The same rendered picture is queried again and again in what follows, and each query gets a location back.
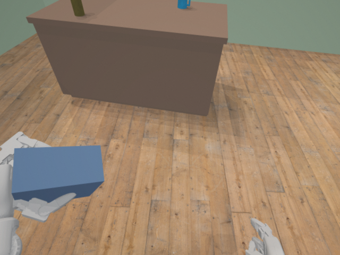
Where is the left robot forearm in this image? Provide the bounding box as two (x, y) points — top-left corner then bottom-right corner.
(0, 217), (22, 255)

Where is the robot left hand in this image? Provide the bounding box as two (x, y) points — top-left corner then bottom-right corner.
(0, 132), (76, 223)

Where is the table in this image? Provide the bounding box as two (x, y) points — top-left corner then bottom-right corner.
(26, 0), (228, 116)

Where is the sponge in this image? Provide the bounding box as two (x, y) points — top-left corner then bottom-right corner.
(12, 145), (104, 203)

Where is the robot right hand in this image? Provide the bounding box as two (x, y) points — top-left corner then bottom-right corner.
(245, 218), (285, 255)

